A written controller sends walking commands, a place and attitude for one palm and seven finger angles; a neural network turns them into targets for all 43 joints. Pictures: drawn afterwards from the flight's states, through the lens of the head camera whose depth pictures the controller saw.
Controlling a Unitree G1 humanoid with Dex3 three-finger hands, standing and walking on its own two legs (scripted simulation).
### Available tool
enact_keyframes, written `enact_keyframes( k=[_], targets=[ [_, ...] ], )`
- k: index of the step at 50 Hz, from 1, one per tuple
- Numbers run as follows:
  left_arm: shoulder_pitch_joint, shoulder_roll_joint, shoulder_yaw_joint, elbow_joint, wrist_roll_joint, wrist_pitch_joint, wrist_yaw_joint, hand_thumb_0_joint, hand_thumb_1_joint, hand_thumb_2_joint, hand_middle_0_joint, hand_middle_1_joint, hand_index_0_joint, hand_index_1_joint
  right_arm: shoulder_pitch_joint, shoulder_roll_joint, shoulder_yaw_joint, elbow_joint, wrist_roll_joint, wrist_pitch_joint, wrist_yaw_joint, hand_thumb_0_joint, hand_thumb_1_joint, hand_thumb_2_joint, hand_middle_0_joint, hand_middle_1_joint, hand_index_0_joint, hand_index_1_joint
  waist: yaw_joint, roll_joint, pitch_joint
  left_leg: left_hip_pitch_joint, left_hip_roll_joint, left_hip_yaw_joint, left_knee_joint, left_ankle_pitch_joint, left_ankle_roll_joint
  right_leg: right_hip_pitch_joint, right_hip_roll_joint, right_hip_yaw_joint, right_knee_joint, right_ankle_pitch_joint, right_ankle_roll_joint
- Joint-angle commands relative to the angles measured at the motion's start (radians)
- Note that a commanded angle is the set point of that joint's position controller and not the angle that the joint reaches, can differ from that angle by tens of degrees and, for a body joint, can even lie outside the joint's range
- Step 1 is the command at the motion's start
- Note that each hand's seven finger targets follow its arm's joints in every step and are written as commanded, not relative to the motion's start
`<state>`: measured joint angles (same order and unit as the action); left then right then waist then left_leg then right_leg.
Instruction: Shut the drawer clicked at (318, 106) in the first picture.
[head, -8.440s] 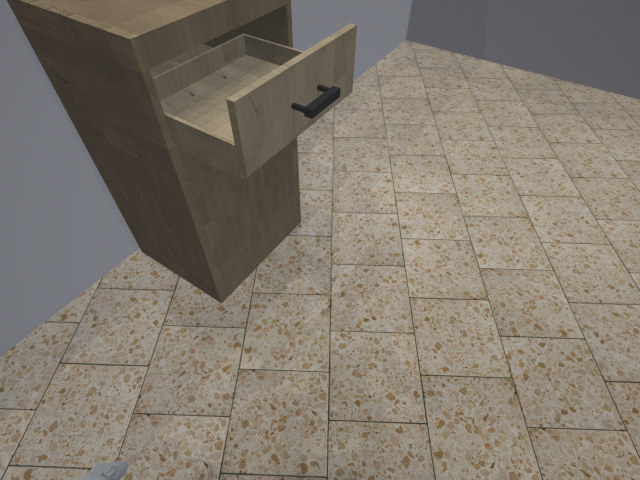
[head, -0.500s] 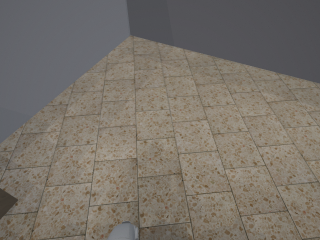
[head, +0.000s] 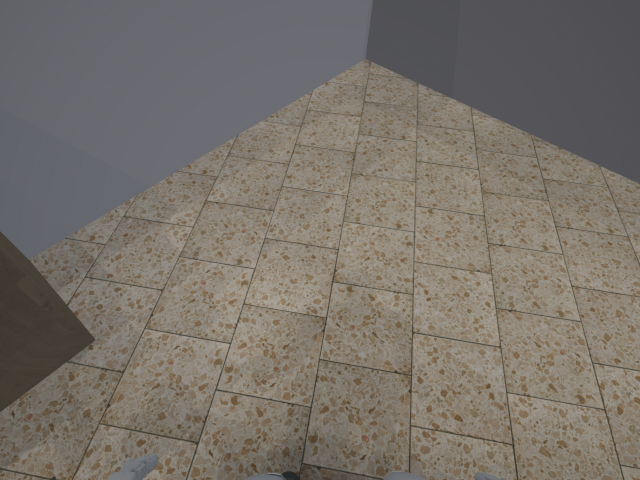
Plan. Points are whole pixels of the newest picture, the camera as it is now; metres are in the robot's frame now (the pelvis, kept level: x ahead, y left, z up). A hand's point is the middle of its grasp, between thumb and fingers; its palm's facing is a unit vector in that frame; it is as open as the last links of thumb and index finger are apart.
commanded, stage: turn to face it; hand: left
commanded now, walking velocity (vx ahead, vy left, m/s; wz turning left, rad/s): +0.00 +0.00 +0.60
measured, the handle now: out of the picture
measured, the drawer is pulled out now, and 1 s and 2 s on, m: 0.23 0.23 0.23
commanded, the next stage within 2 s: take the last steps up to it in 1.24 s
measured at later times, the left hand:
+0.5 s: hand out of the picture -0.03 +0.18 -0.17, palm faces +0.34 -0.91 -0.24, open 7.4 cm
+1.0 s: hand out of the picture -0.01 +0.21 -0.14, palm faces +0.58 -0.76 -0.31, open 7.4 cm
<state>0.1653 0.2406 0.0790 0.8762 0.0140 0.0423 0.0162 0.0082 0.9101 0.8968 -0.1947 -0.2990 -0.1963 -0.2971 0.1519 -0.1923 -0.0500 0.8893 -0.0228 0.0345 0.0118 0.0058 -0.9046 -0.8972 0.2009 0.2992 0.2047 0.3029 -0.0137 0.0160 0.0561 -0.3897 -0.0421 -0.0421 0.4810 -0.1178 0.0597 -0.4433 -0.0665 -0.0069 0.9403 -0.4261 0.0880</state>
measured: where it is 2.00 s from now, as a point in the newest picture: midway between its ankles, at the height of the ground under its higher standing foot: outside the picture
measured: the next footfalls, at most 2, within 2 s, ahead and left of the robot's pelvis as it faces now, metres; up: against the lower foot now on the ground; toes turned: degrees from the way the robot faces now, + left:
right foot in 0.14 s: +0.03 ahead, -0.16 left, +0.00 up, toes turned +4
left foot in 0.52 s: -0.01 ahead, +0.11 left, +0.00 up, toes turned +25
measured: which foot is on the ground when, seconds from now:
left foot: down 0.00-0.12, up 0.14-0.50, down 0.52-0.96, up 0.98-1.00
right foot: up 0.00-0.12, down 0.14-0.52, up 0.54-0.94, down 0.96-1.00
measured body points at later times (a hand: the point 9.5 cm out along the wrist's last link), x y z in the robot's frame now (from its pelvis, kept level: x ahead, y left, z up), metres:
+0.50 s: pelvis -0.01 -0.02 -0.01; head +0.05 +0.00 +0.44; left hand -0.04 +0.23 -0.15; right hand +0.17 -0.25 -0.14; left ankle -0.05 +0.09 -0.73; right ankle -0.01 -0.17 -0.74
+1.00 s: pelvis +0.01 -0.04 -0.01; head +0.05 -0.04 +0.44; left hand -0.04 +0.25 -0.12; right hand +0.22 -0.20 -0.16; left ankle -0.05 +0.08 -0.72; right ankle +0.08 -0.13 -0.74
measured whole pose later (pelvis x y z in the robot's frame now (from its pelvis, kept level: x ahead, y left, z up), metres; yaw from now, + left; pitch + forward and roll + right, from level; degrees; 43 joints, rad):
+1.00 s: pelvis +0.01 -0.04 -0.01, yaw +37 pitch +0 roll +0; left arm 0.14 0.23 0.04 0.82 0.01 0.01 0.02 0.01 0.91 0.90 -0.20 -0.30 -0.20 -0.30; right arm 0.19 -0.25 -0.08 0.91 -0.01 0.07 0.01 0.01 -0.90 -0.90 0.20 0.30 0.20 0.30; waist -0.02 0.06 0.07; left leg -0.39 -0.08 -0.16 0.74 -0.40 -0.02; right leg -0.29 -0.02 -0.04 0.59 -0.30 0.00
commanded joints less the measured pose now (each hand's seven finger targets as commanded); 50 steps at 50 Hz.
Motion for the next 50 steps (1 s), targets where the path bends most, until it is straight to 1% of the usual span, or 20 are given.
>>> enact_keyframes(
  k=[1,5,6,7,9,12,19,23,25,26,27,30,33,40,45,46,47,48,49,50],
  targets=[
    [0.036,0.057,0.014,-0.094,-0.004,-0.024,0.009,0.0,0.9,0.9,-0.2,-0.3,-0.2,-0.3,0.048,-0.224,-0.081,-0.062,-0.003,-0.012,-0.012,0.0,-0.9,-0.9,0.2,0.3,0.2,0.3,-0.02,0.137,-0.167,0.187,0.25,-0.363,-0.138,0.052,0.125,0.032,0.029,0.001,-0.135,-0.038,-0.013],
    [0.186,0.104,0.026,-0.069,-0.007,-0.035,0.016,0.0,0.9,0.9,-0.2,-0.3,-0.2,-0.3,-0.009,-0.182,-0.082,-0.087,0.01,0.0,-0.004,0.0,-0.9,-0.9,0.2,0.3,0.2,0.3,0.057,0.065,-0.188,-0.031,0.124,-0.311,-0.029,-0.069,0.017,0.388,0.014,0.005,-0.578,0.141,-0.054],
    [0.198,0.195,0.044,-0.078,0.011,-0.042,0.022,0.0,0.9,0.9,-0.2,-0.3,-0.2,-0.3,0.0,-0.108,-0.074,-0.102,0.02,0.003,0.001,0.0,-0.9,-0.9,0.2,0.3,0.2,0.3,0.067,-0.189,-0.153,-0.26,-0.008,-0.152,0.202,-0.3,-0.07,0.49,-0.248,0.28,-0.734,-0.005,-0.145],
    [0.112,0.245,0.036,-0.106,0.014,-0.034,0.022,0.0,0.9,0.9,-0.2,-0.3,-0.2,-0.3,-0.003,-0.113,-0.075,-0.12,0.006,-0.002,0.0,0.0,-0.9,-0.9,0.2,0.3,0.2,0.3,0.052,-0.294,-0.082,-0.316,-0.049,-0.035,0.448,-0.42,-0.106,0.341,-0.442,0.397,-0.762,0.034,-0.237],
    [0.003,0.182,0.028,-0.127,0.005,-0.041,0.026,0.0,0.9,0.9,-0.2,-0.3,-0.2,-0.3,-0.008,-0.14,-0.082,-0.089,-0.002,0.015,0.008,0.0,-0.9,-0.9,0.2,0.3,0.2,0.3,0.002,-0.19,-0.019,-0.24,0.024,-0.052,0.68,-0.348,-0.1,0.174,-0.354,0.269,-0.719,0.167,-0.229],
    [-0.003,0.119,0.007,-0.111,0.008,-0.057,0.02,0.0,0.9,0.9,-0.2,-0.3,-0.2,-0.3,0.041,-0.12,-0.068,-0.051,0.002,0.015,0.019,0.0,-0.9,-0.9,0.2,0.3,0.2,0.3,-0.017,-0.183,-0.012,-0.241,0.05,0.017,0.715,-0.258,-0.131,0.277,-0.249,0.03,-0.598,0.543,-0.196],
    [0.143,0.183,0.024,-0.042,0.016,-0.043,0.018,0.0,0.9,0.9,-0.2,-0.3,-0.2,-0.3,-0.091,-0.102,-0.038,-0.076,0.011,0.014,0.02,0.0,-0.9,-0.9,0.2,0.3,0.2,0.3,0.067,-0.237,-0.058,-0.122,0.056,0.116,0.387,-0.328,-0.135,0.417,-0.276,-0.057,-0.509,0.774,-0.196],
    [0.127,0.208,0.035,-0.029,0.013,-0.034,0.014,0.0,0.9,0.9,-0.2,-0.3,-0.2,-0.3,-0.051,-0.118,-0.033,-0.073,0.014,-0.002,0.014,0.0,-0.9,-0.9,0.2,0.3,0.2,0.3,0.048,-0.256,-0.106,0.031,0.035,0.161,0.12,-0.259,-0.108,0.431,-0.284,-0.11,-0.397,0.813,-0.16],
    [0.117,0.187,0.034,-0.046,-0.005,-0.03,0.006,0.0,0.9,0.9,-0.2,-0.3,-0.2,-0.3,0.075,-0.214,-0.057,-0.047,0.004,-0.018,0.01,0.0,-0.9,-0.9,0.2,0.3,0.2,0.3,-0.026,-0.07,-0.207,0.375,0.116,0.06,-0.089,0.092,-0.055,0.217,-0.234,-0.175,-0.122,0.613,-0.072],
    [0.089,0.111,0.017,-0.093,-0.011,-0.03,-0.005,0.0,0.9,0.9,-0.2,-0.3,-0.2,-0.3,0.15,-0.343,-0.091,-0.038,0.003,-0.023,0.003,0.0,-0.9,-0.9,0.2,0.3,0.2,0.3,-0.072,0.285,-0.231,0.554,0.413,-0.324,-0.075,0.555,0.091,-0.12,-0.083,-0.184,0.105,-0.123,0.008],
    [0.019,0.114,0.007,-0.118,0.001,-0.016,0.006,0.0,0.9,0.9,-0.2,-0.3,-0.2,-0.3,0.211,-0.358,-0.091,-0.003,0.015,-0.014,-0.001,0.0,-0.9,-0.9,0.2,0.3,0.2,0.3,-0.096,0.259,-0.246,0.492,0.463,-0.336,-0.065,0.606,0.165,-0.144,-0.071,-0.065,0.193,-0.27,0.001],
    [-0.032,0.109,0.016,-0.085,-0.003,-0.015,0.002,0.0,0.9,0.9,-0.2,-0.3,-0.2,-0.3,0.059,-0.261,-0.065,-0.041,0.004,-0.016,-0.026,0.0,-0.9,-0.9,0.2,0.3,0.2,0.3,-0.041,0.169,-0.109,0.305,0.32,-0.238,-0.089,0.401,0.126,-0.148,-0.068,0.003,0.24,-0.077,0.002],
    [0.023,0.107,0.016,-0.058,0.0,-0.014,-0.006,0.0,0.9,0.9,-0.2,-0.3,-0.2,-0.3,0.007,-0.237,-0.053,-0.059,0.005,-0.024,-0.023,0.0,-0.9,-0.9,0.2,0.3,0.2,0.3,-0.004,0.131,-0.11,0.273,0.258,-0.18,-0.105,0.372,0.097,-0.084,-0.044,-0.005,0.166,0.0,0.007],
    [-0.032,0.1,0.009,-0.102,-0.003,-0.013,0.002,0.0,0.9,0.9,-0.2,-0.3,-0.2,-0.3,0.032,-0.254,-0.067,-0.059,0.0,-0.014,-0.017,0.0,-0.9,-0.9,0.2,0.3,0.2,0.3,-0.019,0.139,-0.101,0.252,0.253,-0.298,-0.112,0.259,0.121,-0.045,0.002,0.011,-0.009,-0.009,0.009],
    [0.053,0.099,0.006,-0.099,-0.011,-0.029,0.007,0.0,0.9,0.9,-0.2,-0.3,-0.2,-0.3,-0.013,-0.247,-0.075,-0.076,0.001,-0.004,-0.014,0.0,-0.9,-0.9,0.2,0.3,0.2,0.3,0.025,0.138,-0.119,0.124,0.203,-0.343,-0.031,0.261,0.086,0.202,0.057,-0.016,-0.321,0.095,-0.011],
    [0.098,0.109,0.01,-0.091,-0.01,-0.038,0.01,0.0,0.9,0.9,-0.2,-0.3,-0.2,-0.3,-0.022,-0.233,-0.074,-0.08,0.007,-0.004,-0.014,0.0,-0.9,-0.9,0.2,0.3,0.2,0.3,0.05,0.103,-0.135,0.069,0.169,-0.325,0.022,0.199,0.052,0.305,0.043,-0.016,-0.472,0.196,-0.014],
    [0.13,0.171,0.021,-0.088,0.001,-0.051,0.016,0.0,0.9,0.9,-0.2,-0.3,-0.2,-0.3,0.002,-0.179,-0.068,-0.085,0.018,-0.006,-0.008,0.0,-0.9,-0.9,0.2,0.3,0.2,0.3,0.06,-0.052,-0.156,-0.06,0.087,-0.253,0.159,-0.006,-0.014,0.446,-0.096,0.115,-0.618,0.216,-0.047],
    [0.124,0.263,0.036,-0.098,0.017,-0.057,0.021,0.0,0.9,0.9,-0.2,-0.3,-0.2,-0.3,0.023,-0.118,-0.055,-0.107,0.021,-0.008,-0.004,0.0,-0.9,-0.9,0.2,0.3,0.2,0.3,0.058,-0.32,-0.144,-0.231,-0.067,-0.05,0.406,-0.435,-0.102,0.488,-0.383,0.408,-0.673,0.342,-0.171],
    [0.121,0.25,0.03,-0.107,0.005,-0.049,0.021,0.0,0.9,0.9,-0.2,-0.3,-0.2,-0.3,0.014,-0.171,-0.069,-0.097,0.005,0.001,-0.007,0.0,-0.9,-0.9,0.2,0.3,0.2,0.3,0.056,-0.211,-0.126,-0.184,-0.013,-0.088,0.593,-0.474,-0.095,0.337,-0.435,0.389,-0.675,0.315,-0.242],
    [0.065,0.219,0.029,-0.11,0.004,-0.049,0.022,0.0,0.9,0.9,-0.2,-0.3,-0.2,-0.3,0.005,-0.157,-0.071,-0.083,0.002,0.011,-0.003,0.0,-0.9,-0.9,0.2,0.3,0.2,0.3,0.031,-0.212,-0.085,-0.178,0.004,-0.088,0.691,-0.43,-0.094,0.257,-0.369,0.351,-0.678,0.278,-0.236]
  ],
)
